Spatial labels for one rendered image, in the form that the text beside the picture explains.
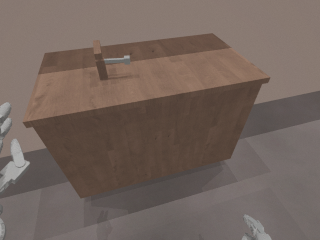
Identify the left robot hand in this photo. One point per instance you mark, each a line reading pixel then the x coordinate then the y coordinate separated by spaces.
pixel 15 169

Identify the tap lever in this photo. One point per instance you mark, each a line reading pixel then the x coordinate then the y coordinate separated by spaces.
pixel 125 60

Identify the right robot hand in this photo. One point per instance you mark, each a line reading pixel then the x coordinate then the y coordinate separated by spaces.
pixel 256 228

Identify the counter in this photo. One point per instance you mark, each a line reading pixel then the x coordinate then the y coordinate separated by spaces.
pixel 180 104

